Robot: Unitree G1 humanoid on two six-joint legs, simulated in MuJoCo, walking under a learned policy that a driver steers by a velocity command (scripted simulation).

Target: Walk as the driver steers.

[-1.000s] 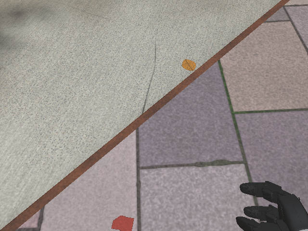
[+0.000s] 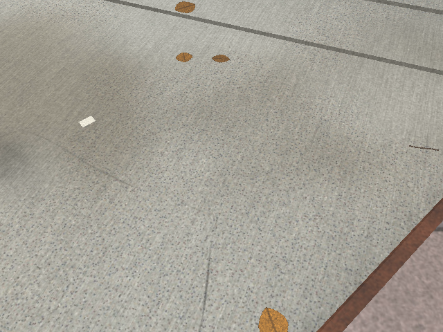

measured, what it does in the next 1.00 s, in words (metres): goes down, turning left: right foot 0.09 m lower, then left foot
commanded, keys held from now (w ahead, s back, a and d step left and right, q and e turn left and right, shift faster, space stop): w+q+shift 0.10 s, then q+shift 0.90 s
